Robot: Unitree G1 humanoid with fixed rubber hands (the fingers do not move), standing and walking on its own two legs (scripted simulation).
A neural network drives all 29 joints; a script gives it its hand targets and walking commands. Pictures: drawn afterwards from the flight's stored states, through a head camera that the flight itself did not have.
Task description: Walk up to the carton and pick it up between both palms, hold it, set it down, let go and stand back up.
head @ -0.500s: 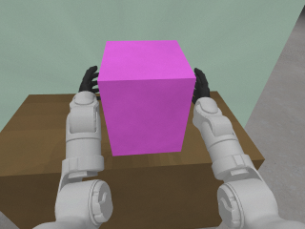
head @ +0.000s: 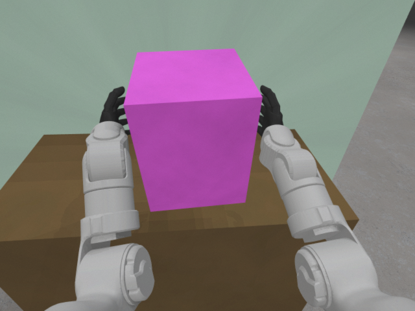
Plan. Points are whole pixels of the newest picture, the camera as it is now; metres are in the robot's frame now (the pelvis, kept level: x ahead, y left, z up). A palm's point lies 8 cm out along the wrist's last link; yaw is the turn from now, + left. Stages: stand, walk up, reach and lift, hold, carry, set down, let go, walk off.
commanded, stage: hold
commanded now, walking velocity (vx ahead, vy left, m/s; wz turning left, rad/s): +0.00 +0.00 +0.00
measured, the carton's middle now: (192, 129) +0.42 +0.01 +0.20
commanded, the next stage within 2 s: none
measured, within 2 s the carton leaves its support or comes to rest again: neither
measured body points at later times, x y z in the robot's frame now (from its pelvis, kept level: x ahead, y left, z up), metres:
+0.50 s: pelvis +0.00 +0.00 +0.00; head -0.06 +0.02 +0.44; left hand +0.39 +0.16 +0.24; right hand +0.38 -0.13 +0.25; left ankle +0.03 +0.12 -0.75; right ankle +0.04 -0.10 -0.75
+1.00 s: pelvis +0.00 +0.00 +0.00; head -0.06 +0.02 +0.44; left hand +0.38 +0.16 +0.24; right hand +0.38 -0.13 +0.25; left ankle +0.03 +0.12 -0.75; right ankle +0.04 -0.10 -0.75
